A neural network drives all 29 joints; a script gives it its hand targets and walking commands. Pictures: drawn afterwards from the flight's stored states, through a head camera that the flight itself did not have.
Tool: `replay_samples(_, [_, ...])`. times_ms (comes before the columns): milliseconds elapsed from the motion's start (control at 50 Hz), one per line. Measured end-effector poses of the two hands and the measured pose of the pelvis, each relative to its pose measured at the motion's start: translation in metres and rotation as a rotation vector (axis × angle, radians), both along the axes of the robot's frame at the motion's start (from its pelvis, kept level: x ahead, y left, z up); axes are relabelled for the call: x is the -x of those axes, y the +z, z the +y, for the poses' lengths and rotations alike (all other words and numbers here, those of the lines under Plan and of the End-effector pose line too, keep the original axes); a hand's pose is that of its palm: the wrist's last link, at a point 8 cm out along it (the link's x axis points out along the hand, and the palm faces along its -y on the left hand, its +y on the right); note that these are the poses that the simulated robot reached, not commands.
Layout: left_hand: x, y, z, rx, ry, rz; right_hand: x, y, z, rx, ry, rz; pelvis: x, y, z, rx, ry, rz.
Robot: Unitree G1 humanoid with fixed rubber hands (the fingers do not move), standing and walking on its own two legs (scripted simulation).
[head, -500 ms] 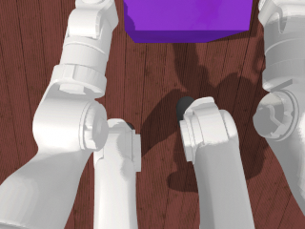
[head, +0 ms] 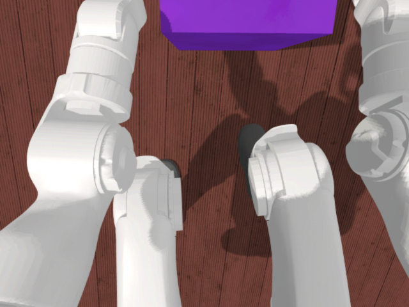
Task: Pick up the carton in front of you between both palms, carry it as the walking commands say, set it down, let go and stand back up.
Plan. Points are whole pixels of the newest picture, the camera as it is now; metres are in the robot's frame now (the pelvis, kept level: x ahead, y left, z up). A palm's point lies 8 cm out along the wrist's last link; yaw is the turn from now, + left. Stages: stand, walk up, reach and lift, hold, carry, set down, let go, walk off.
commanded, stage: set down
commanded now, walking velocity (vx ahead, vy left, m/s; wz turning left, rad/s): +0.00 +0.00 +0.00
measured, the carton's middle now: out of the picture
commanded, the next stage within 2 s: let go in 1.52 s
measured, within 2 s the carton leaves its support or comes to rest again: neither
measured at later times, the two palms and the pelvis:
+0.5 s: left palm out of the picture +0.58 +0.03 -0.19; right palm out of the picture +0.50 -0.35 -0.19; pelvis +0.00 -0.01 -0.01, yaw -1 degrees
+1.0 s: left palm out of the picture +0.60 +0.01 -0.02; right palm out of the picture +0.51 -0.36 -0.02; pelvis +0.01 -0.01 +0.09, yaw -2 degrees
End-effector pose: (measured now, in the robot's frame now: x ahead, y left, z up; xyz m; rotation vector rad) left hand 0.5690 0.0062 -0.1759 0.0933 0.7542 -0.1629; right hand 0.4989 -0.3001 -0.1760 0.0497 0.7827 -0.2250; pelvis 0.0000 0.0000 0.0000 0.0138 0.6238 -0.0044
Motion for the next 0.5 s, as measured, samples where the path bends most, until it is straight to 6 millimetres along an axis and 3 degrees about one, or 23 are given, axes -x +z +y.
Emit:
replay_samples(180, [-0.004,-0.003,-0.001,0.006,-0.021,-0.021,-0.004,-0.006,0.000,-0.004,-0.004,-0.014,0.000,-0.005,0.000,0.004,-0.001,-0.028])
replay_samples(260, [-0.005,-0.009,0.002,-0.009,-0.026,-0.041,0.001,-0.021,-0.002,0.004,-0.020,0.009,0.000,-0.005,-0.001,0.002,-0.004,-0.041])
replay_samples(360, [-0.005,-0.023,0.018,-0.053,-0.002,-0.022,0.011,-0.031,-0.026,0.060,-0.112,0.022,-0.003,-0.005,-0.005,0.000,-0.007,-0.026])
replay_samples(500, [-0.012,-0.017,0.022,-0.047,0.005,-0.061,-0.001,-0.011,-0.053,0.078,-0.139,-0.045,-0.002,-0.007,-0.009,-0.006,-0.018,-0.026])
